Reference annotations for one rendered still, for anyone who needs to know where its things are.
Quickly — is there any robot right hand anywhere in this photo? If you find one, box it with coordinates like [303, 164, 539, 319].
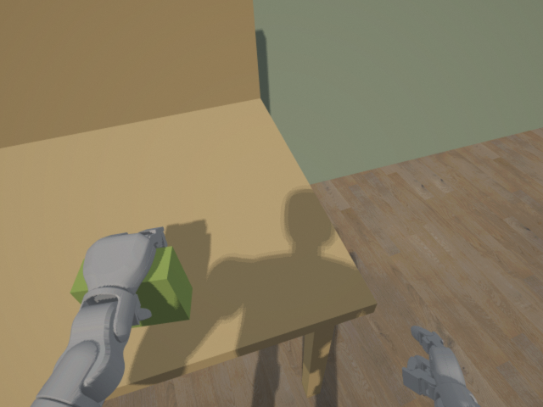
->
[402, 326, 467, 400]

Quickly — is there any robot left hand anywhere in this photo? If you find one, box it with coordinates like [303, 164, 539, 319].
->
[83, 226, 167, 326]

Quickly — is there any sponge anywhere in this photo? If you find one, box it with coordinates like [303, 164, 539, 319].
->
[70, 246, 193, 328]

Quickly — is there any table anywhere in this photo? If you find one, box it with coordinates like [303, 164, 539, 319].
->
[0, 0, 378, 407]

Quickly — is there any right robot forearm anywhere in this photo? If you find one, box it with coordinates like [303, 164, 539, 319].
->
[434, 382, 481, 407]

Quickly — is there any left robot forearm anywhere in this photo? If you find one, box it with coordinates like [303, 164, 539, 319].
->
[31, 287, 137, 407]

